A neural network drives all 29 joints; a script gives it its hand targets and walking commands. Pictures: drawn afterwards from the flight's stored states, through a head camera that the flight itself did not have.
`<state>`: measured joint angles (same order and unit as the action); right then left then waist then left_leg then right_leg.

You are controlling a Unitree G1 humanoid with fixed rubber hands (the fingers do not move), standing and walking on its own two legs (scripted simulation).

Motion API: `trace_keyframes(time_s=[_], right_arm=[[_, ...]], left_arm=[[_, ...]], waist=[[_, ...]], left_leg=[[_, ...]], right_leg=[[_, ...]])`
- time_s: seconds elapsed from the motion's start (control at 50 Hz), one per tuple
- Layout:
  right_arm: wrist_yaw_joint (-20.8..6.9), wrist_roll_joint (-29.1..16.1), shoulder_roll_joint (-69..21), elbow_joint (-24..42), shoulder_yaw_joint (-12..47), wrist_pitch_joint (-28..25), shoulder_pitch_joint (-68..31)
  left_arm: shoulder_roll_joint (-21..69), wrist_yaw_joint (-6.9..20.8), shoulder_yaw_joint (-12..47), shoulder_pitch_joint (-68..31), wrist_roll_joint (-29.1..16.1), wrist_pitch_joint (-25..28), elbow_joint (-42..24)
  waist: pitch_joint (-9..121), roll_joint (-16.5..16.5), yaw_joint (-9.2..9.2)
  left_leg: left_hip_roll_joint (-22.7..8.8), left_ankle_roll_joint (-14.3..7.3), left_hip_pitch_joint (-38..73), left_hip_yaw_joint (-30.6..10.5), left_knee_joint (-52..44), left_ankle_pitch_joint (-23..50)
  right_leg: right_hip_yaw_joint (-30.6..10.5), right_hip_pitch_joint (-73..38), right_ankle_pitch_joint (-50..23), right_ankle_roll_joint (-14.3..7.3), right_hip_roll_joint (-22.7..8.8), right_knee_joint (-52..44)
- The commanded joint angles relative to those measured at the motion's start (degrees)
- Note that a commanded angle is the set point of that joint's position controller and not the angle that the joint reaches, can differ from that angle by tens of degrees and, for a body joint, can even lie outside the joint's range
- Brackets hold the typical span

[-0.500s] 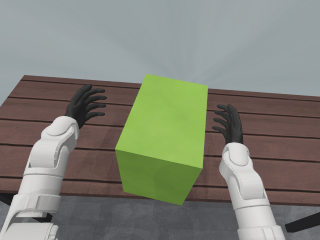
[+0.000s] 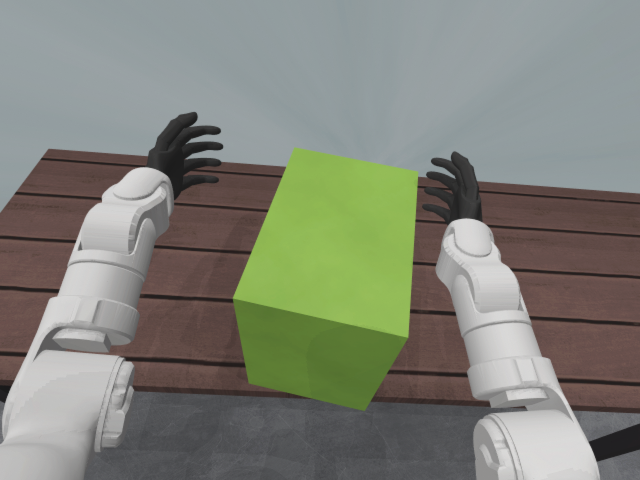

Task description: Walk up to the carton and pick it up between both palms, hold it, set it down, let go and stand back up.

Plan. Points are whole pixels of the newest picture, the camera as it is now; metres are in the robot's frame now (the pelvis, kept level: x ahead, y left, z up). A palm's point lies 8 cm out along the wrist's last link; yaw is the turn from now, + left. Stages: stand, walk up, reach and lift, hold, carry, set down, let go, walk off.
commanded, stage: reach and lift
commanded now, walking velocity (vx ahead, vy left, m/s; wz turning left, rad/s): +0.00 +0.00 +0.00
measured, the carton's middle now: (330, 281) +0.38 +0.00 -0.01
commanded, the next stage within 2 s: none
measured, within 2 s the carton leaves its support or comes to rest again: neither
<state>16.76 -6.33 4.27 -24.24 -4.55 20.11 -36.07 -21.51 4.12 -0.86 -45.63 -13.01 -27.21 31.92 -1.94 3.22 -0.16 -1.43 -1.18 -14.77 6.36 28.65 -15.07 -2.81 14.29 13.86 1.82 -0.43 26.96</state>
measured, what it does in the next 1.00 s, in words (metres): stands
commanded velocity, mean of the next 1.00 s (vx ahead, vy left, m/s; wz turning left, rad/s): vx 0.00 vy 0.00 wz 0.00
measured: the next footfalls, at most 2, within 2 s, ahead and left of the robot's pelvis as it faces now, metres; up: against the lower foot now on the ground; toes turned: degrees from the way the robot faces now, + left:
none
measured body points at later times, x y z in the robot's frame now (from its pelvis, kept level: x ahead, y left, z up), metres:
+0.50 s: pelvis +0.00 +0.00 +0.00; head +0.01 +0.03 +0.45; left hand +0.44 +0.18 +0.12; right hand +0.42 -0.15 +0.12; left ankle +0.00 +0.10 -0.74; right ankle +0.00 -0.14 -0.74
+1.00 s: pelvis +0.01 +0.01 +0.00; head +0.07 +0.05 +0.44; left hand +0.46 +0.18 +0.04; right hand +0.44 -0.15 +0.05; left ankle +0.00 +0.10 -0.74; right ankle +0.00 -0.14 -0.74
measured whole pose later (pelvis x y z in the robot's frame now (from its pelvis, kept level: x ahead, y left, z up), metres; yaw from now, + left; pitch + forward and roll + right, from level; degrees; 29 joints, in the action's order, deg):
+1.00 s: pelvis +0.01 +0.01 +0.00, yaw +0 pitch +13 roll -2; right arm 11.7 -6.3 4.0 -71.5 -9.2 -13.4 -48.3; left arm -12.7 1.0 3.8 -52.6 -12.0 13.5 77.3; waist 7.2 3.2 1.8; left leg -1.6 -1.2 -28.9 6.3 31.4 -15.6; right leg -2.8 26.6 12.5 2.8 -0.4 26.0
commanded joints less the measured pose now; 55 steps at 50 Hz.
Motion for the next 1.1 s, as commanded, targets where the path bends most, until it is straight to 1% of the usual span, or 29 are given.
trace_keyframes(time_s=[0.0,0.08,0.16,0.24,0.32,0.38,0.44,0.48,0.56,0.6,0.66,0.7,0.76,0.86,0.9,0.96,1.08], right_arm=[[-0.38,-6.58,8.9,1.71,-5.24,-3.89,-35.84],[-0.69,-5.95,9.13,-3.35,-5.84,-5.04,-40.29],[-0.95,-5.09,9.27,-9.69,-6.39,-6.45,-43.36],[-1.22,-4.32,8.43,-17.31,-6.15,-8.58,-42.14],[-1.79,-3.42,7.42,-23.71,-5.63,-11.95,-40.72],[-2.2,-2.36,6.86,-25.63,-5.74,-15.35,-40.83],[-2.49,-1.24,5.97,-25.05,-6.24,-18.81,-42.65],[-2.85,-0.68,5.08,-25.98,-6.23,-20.41,-42.93],[-3.79,0.27,3.61,-31.89,-5.85,-21.77,-40.85],[-4.09,0.49,3.41,-34.32,-5.63,-22.47,-40.11],[-4.34,0.68,3.49,-35.94,-5.41,-24.36,-39.94],[-4.46,0.78,3.58,-36.18,-5.36,-26.14,-39.84],[-4.64,1.16,3.73,-36.93,-5.54,-29.36,-39.06],[-5.49,1.32,4.01,-42.19,-5.87,-34.57,-35.62],[-5.85,1.48,3.95,-43.88,-6.24,-36.53,-34.72],[-6.33,1.54,4.15,-43.34,-7.08,-39.15,-35.44],[-7.04,2.77,3.74,-43.29,-8.92,-42.07,-35.6]], left_arm=[[-9.6,-2.26,-0.97,-35.91,-0.89,5.58,-3.31],[-8.77,-2.84,0.77,-40.0,-1.73,7.5,2.01],[-7.5,-3.13,2.76,-42.45,-2.26,9.8,9.5],[-4.94,-2.87,4.22,-40.64,-1.99,13.22,17.8],[-3.12,-2.33,4.3,-38.98,-0.65,17.66,24.29],[-2.66,-2.22,4.32,-39.33,-0.24,21.93,26.58],[-2.72,-2.86,5.02,-41.76,-1.19,26.76,27.02],[-2.87,-3.44,5.4,-42.89,-1.94,29.72,27.65],[-2.34,-4.29,5.91,-43.03,-2.72,34.21,30.77],[-1.82,-4.55,6.03,-42.9,-2.9,35.85,31.88],[-0.92,-4.64,6.33,-42.21,-3.09,37.88,33.54],[-0.16,-4.49,6.37,-40.92,-2.96,38.97,35.13],[1.2,-4.19,5.7,-38.45,-1.81,40.42,37.56],[3.81,-3.95,4.08,-35.26,1.69,42.89,39.85],[4.86,-4.1,3.67,-34.78,3.15,43.89,39.28],[5.66,-4.81,2.89,-36.24,4.72,45.38,36.21],[7.09,-6.52,1.42,-39.09,6.67,47.82,31.47]], waist=[[36.06,-11.23,8.81],[37.22,-11.36,9.52],[37.04,-11.23,10.22],[34.65,-10.99,10.58],[31.65,-10.57,10.26],[31.07,-9.98,9.82],[34.01,-9.44,9.41],[35.3,-9.17,9.36],[33.98,-8.57,9.72],[34.26,-8.47,10.2],[36.48,-8.59,10.69],[38.74,-8.65,10.59],[42.59,-8.93,10.0],[45.22,-10.86,8.74],[45.41,-11.67,8.24],[47.77,-12.64,7.48],[53.27,-13.88,7.37]], left_leg=[[-0.32,4.87,16.16,-6.24,-1.95,31.21],[-0.49,5.36,16.52,-6.72,-1.3,32.45],[-0.54,5.7,16.11,-7.11,-1.06,32.46],[-0.44,5.82,15.76,-7.31,-0.99,32.06],[-0.09,5.53,14.21,-7.29,-1.06,30.66],[0.1,5.19,12.24,-7.17,-0.95,28.64],[0.11,5.11,10.28,-7.14,-0.09,27.08],[0.04,5.0,8.67,-7.23,0.65,25.75],[-0.1,4.5,4.54,-7.31,1.23,20.82],[-0.15,4.43,3.42,-7.36,1.57,20.16],[-0.29,4.8,2.7,-7.51,2.95,21.99],[-0.36,5.23,2.54,-7.54,4.35,24.6],[-0.44,6.12,2.89,-7.51,6.59,29.73],[-0.81,7.91,4.47,-7.59,8.6,37.19],[-1.1,8.65,5.21,-7.62,9.08,39.5],[-1.32,9.51,6.8,-7.52,9.62,43.12],[-1.49,10.28,8.9,-7.22,10.6,47.56]], right_leg=[[5.35,-6.5,-26.09,-1.56,2.87,-6.66],[5.65,-5.02,-26.25,-1.63,2.98,-6.65],[5.92,-3.73,-25.87,-1.74,3.09,-6.8],[6.07,-2.94,-25.33,-1.78,3.31,-7.02],[5.85,-2.61,-24.38,-1.65,3.44,-6.94],[5.64,-2.01,-23.17,-1.55,3.28,-6.49],[5.6,-0.25,-21.91,-1.48,3.06,-5.52],[5.56,1.44,-20.7,-1.43,2.86,-4.71],[5.37,4.47,-16.81,-1.46,2.19,-3.44],[5.37,5.38,-16.38,-1.54,1.93,-3.0],[5.49,7.01,-17.42,-1.55,1.79,-2.21],[5.62,8.28,-18.84,-1.51,1.87,-1.58],[5.91,9.69,-21.58,-1.48,2.2,-0.59],[6.68,11.57,-23.28,-1.71,2.91,0.25],[7.0,12.71,-23.13,-1.88,3.08,0.4],[7.36,13.48,-23.58,-2.04,3.38,0.43],[7.53,14.39,-25.34,-2.13,3.67,0.55]])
